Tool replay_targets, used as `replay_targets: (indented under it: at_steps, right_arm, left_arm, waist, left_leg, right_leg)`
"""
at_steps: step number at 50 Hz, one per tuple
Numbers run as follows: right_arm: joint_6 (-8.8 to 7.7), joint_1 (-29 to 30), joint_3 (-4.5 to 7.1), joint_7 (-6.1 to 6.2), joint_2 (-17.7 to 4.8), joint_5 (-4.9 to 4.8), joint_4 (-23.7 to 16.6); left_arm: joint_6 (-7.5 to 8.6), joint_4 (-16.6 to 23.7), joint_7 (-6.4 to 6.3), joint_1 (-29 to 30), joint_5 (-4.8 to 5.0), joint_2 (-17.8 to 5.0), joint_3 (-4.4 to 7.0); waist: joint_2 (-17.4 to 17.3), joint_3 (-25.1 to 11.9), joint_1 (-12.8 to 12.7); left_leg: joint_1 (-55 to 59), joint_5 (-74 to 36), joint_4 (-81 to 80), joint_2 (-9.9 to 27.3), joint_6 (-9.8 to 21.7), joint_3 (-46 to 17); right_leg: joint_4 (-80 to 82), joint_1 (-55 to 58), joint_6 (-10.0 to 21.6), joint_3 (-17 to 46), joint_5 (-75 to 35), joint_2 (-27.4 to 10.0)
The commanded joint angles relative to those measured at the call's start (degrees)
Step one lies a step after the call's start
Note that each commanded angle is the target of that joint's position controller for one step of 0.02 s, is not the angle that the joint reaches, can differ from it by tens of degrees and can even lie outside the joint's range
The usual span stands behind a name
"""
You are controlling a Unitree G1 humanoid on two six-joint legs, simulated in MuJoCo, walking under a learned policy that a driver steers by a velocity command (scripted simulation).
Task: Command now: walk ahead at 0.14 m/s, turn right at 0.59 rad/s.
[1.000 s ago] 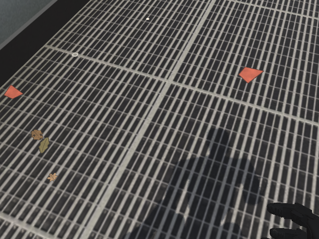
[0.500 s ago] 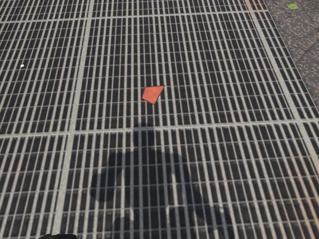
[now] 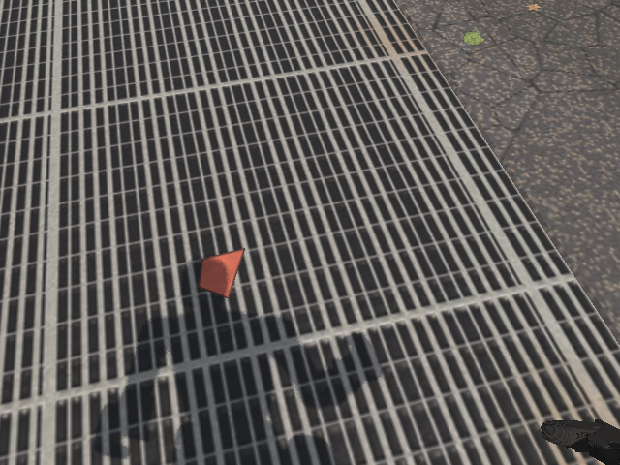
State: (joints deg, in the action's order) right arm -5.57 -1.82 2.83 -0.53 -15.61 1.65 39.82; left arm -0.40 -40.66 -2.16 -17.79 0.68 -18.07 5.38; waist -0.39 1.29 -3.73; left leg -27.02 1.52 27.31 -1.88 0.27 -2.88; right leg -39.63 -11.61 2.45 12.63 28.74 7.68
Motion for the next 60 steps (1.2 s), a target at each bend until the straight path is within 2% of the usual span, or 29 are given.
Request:
replay_targets:
  at_steps: [1,2,3,6,8,11,14,15,16,19,21,23,26,30,31,32,33,34,36,39,43,47,53,54,55,56,57,58,60]
  right_arm:
    - [0.82,-10.5,3.53,0.50,-12.1,-0.25,-1.8]
    - [1.43,-7.9,2.56,0.62,-8.3,-0.85,-3.2]
    - [2.20,-6.0,1.60,0.62,-5.9,-0.53,-3.4]
    - [3.22,-0.9,0.00,-0.06,-3.6,-0.04,-2.2]
    - [3.43,-0.6,0.50,-0.43,-4.8,-0.49,-1.4]
    - [4.12,-3.4,1.81,-0.28,-8.7,-1.67,-0.9]
    - [4.93,-3.7,1.85,0.20,-9.0,-2.79,-1.1]
    - [4.80,-4.1,1.55,0.20,-8.1,-2.58,-1.2]
    - [4.53,-4.3,1.38,0.08,-6.7,-2.35,-2.1]
    - [4.57,-5.4,1.99,0.07,-6.5,-2.34,-1.7]
    - [5.46,-6.6,2.95,-0.02,-7.8,-2.25,-1.8]
    - [6.48,-7.6,2.48,-0.14,-5.6,-2.79,-2.0]
    - [7.06,-5.8,1.82,-1.07,-4.5,-3.15,-3.7]
    - [7.52,-10.5,3.24,-1.46,-6.9,-2.72,-3.4]
    - [7.41,-12.3,4.52,-0.66,-10.8,-2.53,-3.8]
    - [7.15,-12.8,6.03,-0.06,-19.2,-1.29,-5.7]
    - [5.96,-16.6,4.88,-0.67,-15.9,0.17,-5.4]
    - [4.98,-14.1,4.33,-0.73,-14.5,0.03,-5.4]
    - [4.95,-8.9,3.78,0.28,-12.1,-2.14,-5.7]
    - [6.09,-6.8,3.28,1.48,-11.4,-2.08,-6.5]
    - [6.82,-7.4,3.64,2.41,-11.9,-2.36,-6.7]
    - [7.44,-6.7,4.02,2.24,-12.4,-2.13,-7.4]
    - [8.29,-4.6,3.58,1.86,-11.1,-2.85,-8.0]
    - [8.34,-5.6,3.16,2.02,-9.9,-2.94,-7.7]
    - [8.12,-8.1,2.32,1.98,-7.4,-2.11,-7.6]
    - [7.60,-9.4,2.36,1.92,-7.3,-2.35,-8.4]
    - [7.03,-8.6,3.58,2.09,-11.4,-1.40,-7.8]
    - [7.02,-8.6,4.56,2.04,-13.5,-1.96,-6.9]
    - [7.96,-9.7,4.20,2.24,-10.8,-1.92,-5.0]
  left_arm:
    - [0.89,4.3,0.44,-13.2,0.15,-5.0,-0.08]
    - [0.02,3.2,0.22,-8.2,0.83,-8.7,1.02]
    - [-1.11,3.6,-0.23,-2.7,0.59,-9.3,1.23]
    - [-2.80,3.8,-0.31,-0.6,-0.54,-3.2,-0.34]
    - [-2.00,3.5,-0.11,0.0,-1.27,-0.2,-1.49]
    - [-1.37,3.0,-0.02,1.5,-0.93,-2.4,-0.97]
    - [-1.25,2.8,0.13,2.2,-1.28,-4.0,-0.39]
    - [-1.11,3.7,-0.07,2.3,-1.92,-5.7,-0.03]
    - [-1.25,3.3,-0.20,2.8,-2.27,-8.6,0.94]
    - [-0.51,4.6,-0.57,6.9,-2.45,-7.1,0.95]
    - [0.64,5.1,-1.09,7.4,-1.73,-6.4,0.80]
    - [0.78,4.8,-1.05,8.9,-0.76,-6.4,0.98]
    - [-0.42,4.5,-0.76,9.4,-0.49,-7.8,1.69]
    - [-0.39,3.2,-0.46,8.2,1.01,-7.4,1.66]
    - [0.15,2.4,-0.10,4.9,-0.05,-5.6,1.30]
    - [0.60,6.1,-0.05,7.0,-3.01,-1.6,-0.25]
    - [0.94,6.6,-0.23,12.0,-2.01,-3.9,0.20]
    - [0.75,6.7,-0.30,12.6,-0.61,-5.2,0.56]
    - [0.37,5.1,-1.26,12.1,-1.17,-6.0,1.05]
    - [0.24,4.3,-0.94,9.8,-0.95,-4.7,0.95]
    - [0.49,4.4,-0.55,11.5,-0.87,-3.0,0.19]
    - [1.08,4.7,0.22,12.5,-0.54,-3.6,0.28]
    - [2.77,3.6,1.73,8.4,-0.25,-3.8,0.66]
    - [2.92,3.4,1.81,7.7,-0.74,-4.3,0.82]
    - [2.81,4.2,1.59,7.5,-1.87,-7.3,1.21]
    - [2.29,4.1,1.47,9.4,-3.11,-11.0,1.78]
    - [2.49,4.8,1.47,9.7,-3.34,-8.1,1.23]
    - [2.56,5.1,1.27,10.7,-2.62,-6.8,0.70]
    - [2.46,5.0,1.00,12.9,-0.88,-4.9,-0.05]
  waist:
    - [-16.3,-23.6,0.8]
    - [-9.6,-18.2,2.9]
    - [-5.5,-13.4,4.0]
    - [-6.2,-5.9,1.1]
    - [-9.2,-5.8,1.5]
    - [-9.1,-8.1,2.8]
    - [-7.4,-6.2,1.8]
    - [-5.0,-6.1,1.7]
    - [3.4,-4.5,3.3]
    - [13.4,-2.0,3.4]
    - [10.6,-2.6,2.9]
    - [8.1,-2.8,3.6]
    - [10.0,-4.0,2.2]
    - [8.0,-6.0,4.6]
    - [-0.9,-7.4,4.5]
    - [-18.6,-7.5,3.9]
    - [-11.7,-13.3,8.8]
    - [-8.1,-10.3,7.4]
    - [-3.7,-6.9,5.3]
    - [-5.3,-7.6,3.2]
    - [-6.1,-7.3,4.2]
    - [-8.1,-5.7,4.9]
    - [-8.8,-7.1,3.2]
    - [-7.5,-7.2,3.0]
    - [0.1,-8.4,4.4]
    - [13.9,-5.0,7.2]
    - [13.3,-5.1,4.8]
    - [9.6,-4.3,4.8]
    - [7.4,-2.8,5.4]
  left_leg:
    - [39.4,-31.4,-1.7,31.0,18.5,-35.8]
    - [34.4,-18.3,-4.0,25.8,16.9,-30.9]
    - [28.5,-10.0,-5.1,21.3,14.1,-23.4]
    - [11.0,-0.5,-10.2,12.4,10.5,-12.1]
    - [9.6,-4.1,-10.3,9.6,10.5,-8.9]
    - [13.4,-0.8,-8.9,11.6,12.2,-13.3]
    - [7.3,12.3,-9.1,10.4,8.9,-15.5]
    - [3.1,16.5,-7.3,9.1,6.6,-14.9]
    - [-0.7,21.3,-4.0,4.3,3.7,-8.5]
    - [-2.4,22.6,15.5,-0.8,0.1,1.9]
    - [-6.7,29.1,28.0,1.6,-1.3,0.6]
    - [-8.0,28.1,28.5,3.2,-2.5,1.2]
    - [-1.4,22.9,20.2,2.8,-3.0,5.3]
    - [12.6,8.0,1.3,-0.8,0.4,8.2]
    - [21.9,-9.1,-2.4,3.9,3.3,-1.1]
    - [29.2,-31.5,-4.3,21.4,15.5,-26.8]
    - [28.7,-31.1,-5.5,24.8,22.3,-30.7]
    - [27.2,-27.1,-5.2,22.3,20.6,-25.5]
    - [24.1,-18.2,-5.1,16.8,14.8,-19.3]
    - [19.5,-16.2,-6.3,12.9,13.3,-15.9]
    - [19.3,-6.0,-6.9,11.5,12.9,-17.6]
    - [15.1,3.5,-7.6,10.6,12.8,-21.9]
    - [15.6,-1.0,-2.8,8.8,10.2,-25.5]
    - [13.4,2.2,-1.1,6.9,8.0,-24.3]
    - [8.8,13.1,6.0,3.0,4.6,-19.5]
    - [0.0,29.1,14.4,-6.0,1.1,-8.7]
    - [-1.2,35.5,27.1,-3.9,-1.8,-7.4]
    - [-1.8,32.9,33.9,-3.1,-2.8,-8.0]
    - [-3.0,27.6,37.4,-2.6,-4.8,-8.1]
  right_leg:
    - [-32.0,-22.0,-4.1,-1.2,14.4,-2.1]
    - [-36.1,-24.3,-5.9,-1.6,8.7,-4.3]
    - [-35.8,-24.6,-6.7,-3.5,4.8,-5.3]
    - [-21.8,-13.7,-7.0,-6.0,0.3,-7.9]
    - [-8.4,-7.7,-7.0,-9.8,0.4,-7.5]
    - [3.3,-3.6,-6.1,-10.0,-8.5,-6.6]
    - [13.4,3.7,-2.4,-10.2,-17.0,-6.8]
    - [13.7,6.9,-0.2,-7.0,-18.0,-11.1]
    - [14.3,5.0,2.5,-4.0,-13.2,-14.9]
    - [20.4,1.2,8.0,4.0,-21.5,-24.3]
    - [18.4,3.9,10.7,4.3,-39.7,-28.2]
    - [16.5,6.2,9.6,-0.4,-46.5,-26.6]
    - [15.0,5.3,7.9,-6.6,-47.1,-23.9]
    - [6.3,1.4,3.4,-11.8,-37.8,-22.1]
    - [-4.5,-6.4,-1.5,-16.6,-25.9,-18.2]
    - [-21.4,-25.2,-7.6,-18.6,8.7,-8.5]
    - [-30.7,-26.0,-7.3,-8.2,14.0,-7.5]
    - [-33.4,-27.8,-6.7,-7.1,10.1,-8.5]
    - [-29.5,-28.6,-6.2,-6.8,1.1,-10.2]
    - [-25.1,-22.3,-7.1,-7.8,-5.5,-8.3]
    - [-12.9,-20.2,-8.1,-7.3,-8.7,-7.0]
    - [-4.9,-15.2,-7.7,-6.8,-8.7,-5.8]
    - [13.3,-4.5,-4.8,-8.5,-15.2,-5.6]
    - [18.2,0.3,-3.6,-7.5,-21.2,-7.6]
    - [20.6,5.4,-0.2,1.0,-26.0,-16.9]
    - [22.1,4.9,8.5,11.6,-35.9,-25.2]
    - [23.2,1.7,14.5,16.7,-34.8,-30.1]
    - [22.8,0.8,14.0,13.5,-32.4,-27.9]
    - [21.3,1.3,9.9,6.3,-29.6,-22.4]
